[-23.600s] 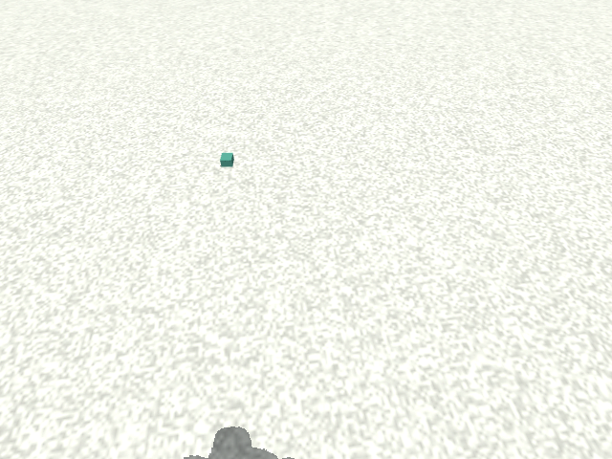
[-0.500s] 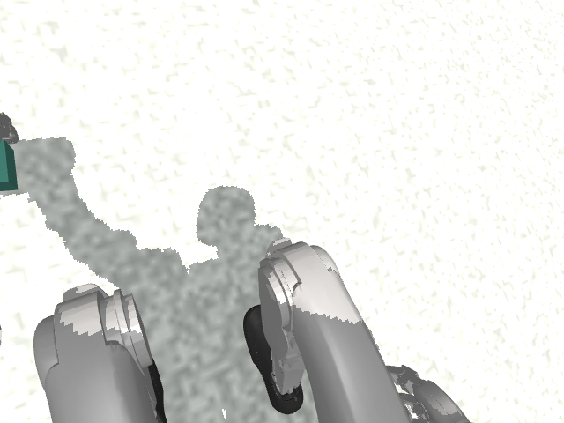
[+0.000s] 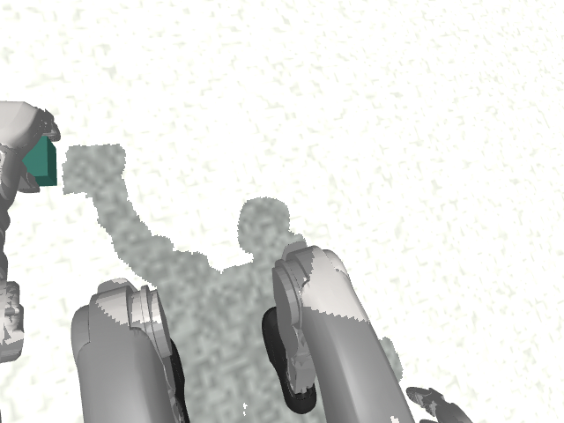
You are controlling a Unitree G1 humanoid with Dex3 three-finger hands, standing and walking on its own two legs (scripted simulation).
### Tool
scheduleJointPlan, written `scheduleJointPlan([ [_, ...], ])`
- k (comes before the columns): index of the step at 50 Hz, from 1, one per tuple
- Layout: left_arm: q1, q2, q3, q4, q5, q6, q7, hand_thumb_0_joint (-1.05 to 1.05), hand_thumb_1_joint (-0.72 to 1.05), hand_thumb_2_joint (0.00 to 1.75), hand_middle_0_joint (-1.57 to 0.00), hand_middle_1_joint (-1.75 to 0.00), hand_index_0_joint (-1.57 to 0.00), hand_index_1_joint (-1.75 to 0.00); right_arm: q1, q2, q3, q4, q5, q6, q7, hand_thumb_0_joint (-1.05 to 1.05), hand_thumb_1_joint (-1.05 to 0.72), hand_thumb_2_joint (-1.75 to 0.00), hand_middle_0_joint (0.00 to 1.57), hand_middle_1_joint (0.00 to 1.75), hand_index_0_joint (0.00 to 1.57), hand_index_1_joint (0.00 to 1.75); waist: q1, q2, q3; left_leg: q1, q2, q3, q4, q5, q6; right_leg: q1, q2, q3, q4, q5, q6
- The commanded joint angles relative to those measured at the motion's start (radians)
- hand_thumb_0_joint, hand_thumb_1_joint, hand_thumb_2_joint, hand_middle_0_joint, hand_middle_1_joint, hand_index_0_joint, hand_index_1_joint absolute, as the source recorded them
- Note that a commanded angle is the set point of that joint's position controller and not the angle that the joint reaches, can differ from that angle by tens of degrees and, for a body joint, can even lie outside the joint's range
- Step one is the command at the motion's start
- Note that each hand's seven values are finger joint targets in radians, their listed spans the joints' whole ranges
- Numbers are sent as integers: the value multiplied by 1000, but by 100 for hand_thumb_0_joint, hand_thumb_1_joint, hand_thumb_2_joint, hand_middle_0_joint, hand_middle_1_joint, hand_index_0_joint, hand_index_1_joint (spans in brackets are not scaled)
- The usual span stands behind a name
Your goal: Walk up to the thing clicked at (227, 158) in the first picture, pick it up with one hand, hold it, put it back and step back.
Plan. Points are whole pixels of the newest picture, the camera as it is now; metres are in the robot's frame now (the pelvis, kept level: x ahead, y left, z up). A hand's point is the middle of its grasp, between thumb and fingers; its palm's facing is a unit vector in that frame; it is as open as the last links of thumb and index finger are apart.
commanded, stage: lift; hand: left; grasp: from above
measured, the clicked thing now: (24, 162) +0.51 +0.30 -0.18
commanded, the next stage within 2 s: hold in 1.54 s
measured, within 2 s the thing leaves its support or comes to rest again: neither
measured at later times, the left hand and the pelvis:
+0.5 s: hand out of the picture +0.42 +0.31 +0.00, palm faces -0.46 -0.06 -0.89, open 8.7 cm; pelvis +0.00 +0.00 +0.10, yaw +5 degrees
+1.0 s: hand out of the picture +0.34 +0.30 +0.20, palm faces -0.45 -0.09 -0.89, open 8.7 cm; pelvis +0.02 +0.01 +0.28, yaw +8 degrees
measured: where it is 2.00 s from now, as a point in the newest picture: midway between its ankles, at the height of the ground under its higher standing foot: (234, 395)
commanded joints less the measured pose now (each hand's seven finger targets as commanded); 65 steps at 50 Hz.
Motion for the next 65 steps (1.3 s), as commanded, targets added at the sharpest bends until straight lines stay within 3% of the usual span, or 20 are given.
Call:
scheduleJointPlan([
  [1, -318, 240, 49, -226, -46, 23, -2, 0, 82, 50, -111, -48, -115, -44, 193, -253, -106, -15, 12, 6, -21, 0, -92, -91, 20, 30, 20, 30, 16, 356, -749, 598, -12, 80, -282, 121, 17, 345, 25, -17, -287, 173, -63],
  [7, -230, 219, 57, -320, -82, 8, -62, 0, 78, 49, -110, -46, -113, -42, 195, -241, -141, -16, 28, 26, -36, 0, -92, -91, 20, 30, 20, 30, 45, 290, -764, 638, -17, 91, -323, 119, 23, 391, 18, 11, -352, 157, -66],
  [11, -234, 218, 73, -444, -109, -14, -69, 0, 75, 51, -107, -46, -109, -43, 185, -213, -159, -21, 47, 32, -50, 0, -92, -91, 20, 30, 20, 30, 78, 328, -854, 713, -16, 98, -391, 118, 25, 437, 14, 32, -377, 169, -59],
  [14, -164, 187, 63, -430, -112, -18, -67, 0, 75, 51, -107, -45, -109, -42, 173, -198, -169, -17, 61, 34, -60, 0, -91, -91, 20, 30, 20, 30, 85, 277, -787, 713, -14, 92, -445, 68, 29, 427, 14, 37, -417, 133, -60],
  [16, -161, 178, 60, -463, -118, -19, -66, 0, 76, 50, -107, -46, -109, -43, 165, -186, -173, -16, 67, 33, -64, 0, -91, -91, 20, 30, 20, 30, 99, 271, -826, 760, -8, 88, -478, 74, 34, 462, 15, 43, -432, 152, -53],
  [18, -114, 123, 33, -476, -130, -14, -72, 0, 75, 50, -106, -46, -109, -43, 162, -177, -179, -18, 77, 32, -67, 0, -91, -91, 20, 30, 20, 30, 97, 260, -812, 790, -5, 82, -520, 79, 36, 493, 14, 43, -457, 164, -48],
  [21, -68, 123, 38, -504, -144, -2, -75, 0, 72, 49, -104, -47, -106, -44, 149, -174, -187, -14, 87, 29, -79, 0, -91, -91, 20, 30, 20, 30, 115, 245, -794, 846, -1, 70, -584, 81, 35, 539, 10, 44, -500, 171, -43],
  [22, -65, 87, 21, -527, -151, 0, -78, 0, 72, 47, -103, -46, -106, -43, 149, -169, -191, -19, 89, 29, -81, 0, -91, -90, 20, 30, 20, 30, 108, 236, -806, 870, -1, 65, -601, 88, 35, 555, 10, 42, -512, 179, -43],
  [32, 76, 57, 30, -647, -175, 31, -72, 0, 67, 46, -100, -45, -103, -42, 82, -139, -205, -20, 114, 20, -121, 0, -90, -90, 20, 30, 20, 30, 143, 202, -743, 1069, 2, 68, -820, 67, 28, 763, 8, 65, -715, 165, -35],
  [35, 125, 41, 21, -669, -166, 42, -68, 0, 65, 47, -100, -43, -102, -41, 68, -126, -205, -20, 119, 18, -133, 0, -90, -90, 20, 30, 20, 30, 148, 192, -726, 1152, 1, 74, -900, 72, 26, 854, 10, 74, -802, 168, -34],
  [36, 162, 52, 42, -668, -171, 45, -66, 0, 63, 47, -99, -42, -101, -40, 60, -124, -205, -19, 124, 17, -137, 0, -90, -90, 20, 30, 20, 30, 158, 179, -707, 1167, -2, 76, -928, 67, 26, 886, 7, 78, -830, 159, -33],
  [40, 236, 5, 18, -683, -178, 56, -63, 0, 65, 47, -101, -40, -102, -39, 40, -112, -200, -10, 134, 4, -156, 0, -90, -90, 20, 30, 20, 30, 164, 155, -636, 1256, -3, 65, -1055, 18, 21, 993, 10, 90, -942, 125, -32],
  [44, 287, -51, -15, -640, -174, 57, -57, 0, 66, 46, -102, -41, -103, -39, 38, -94, -198, 7, 139, -18, -169, 0, -90, -90, 20, 30, 20, 30, 155, 114, -534, 1306, -8, 86, -1126, 50, 20, 1068, 10, 107, -1050, 132, -34],
  [46, 283, -59, -17, -643, -178, 50, -52, 0, 67, 43, -102, -41, -103, -39, 43, -95, -204, 18, 138, -30, -173, 0, -90, -90, 20, 30, 20, 30, 161, 115, -534, 1357, -10, 99, -1159, 88, 17, 1119, 8, 118, -1098, 154, -36],
  [48, 288, -100, -51, -613, -177, 42, -47, 0, 67, 43, -102, -41, -104, -39, 47, -92, -205, 25, 137, -43, -174, 0, -91, -91, 20, 30, 20, 30, 155, 111, -501, 1402, -7, 97, -1198, 112, 14, 1145, 6, 121, -1133, 175, -36],
  [52, 253, -98, -54, -606, -163, 30, -18, 0, 69, 44, -103, -44, -105, -42, 57, -92, -213, 27, 139, -60, -172, 0, -91, -91, 20, 30, 20, 30, 167, 104, -478, 1489, -15, 115, -1279, 134, 14, 1240, 3, 135, -1233, 187, -34],
  [55, 311, -99, -40, -534, -145, 35, 4, 0, 71, 47, -105, -44, -107, -43, 51, -95, -211, 27, 141, -66, -165, 0, -91, -91, 20, 30, 20, 30, 185, 91, -422, 1523, -15, 110, -1342, 125, 11, 1280, 5, 133, -1279, 179, -32],
  [58, 270, -141, -83, -540, -135, 40, 9, 0, 73, 50, -107, -45, -108, -43, 58, -92, -217, 29, 140, -71, -162, 0, -91, -91, 20, 30, 20, 30, 175, 88, -416, 1593, -15, 124, -1386, 173, 10, 1330, 4, 137, -1328, 226, -32],
  [60, 297, -117, -56, -532, -137, 49, 15, 0, 73, 49, -106, -46, -108, -44, 64, -99, -224, 30, 141, -73, -162, 0, -91, -91, 20, 30, 20, 30, 198, 90, -420, 1643, -11, 121, -1425, 212, 6, 1375, 3, 131, -1348, 263, -31],
  [65, 307, -139, -71, -550, -145, 68, 18, 0, 76, 50, -110, -45, -111, -43, 66, -92, -224, 23, 143, -70, -160, 0, -91, -91, 20, 30, 20, 30, 201, 47, -423, 1711, -22, 146, -1464, 333, 11, 1486, -1, 145, -1422, 370, -28],
])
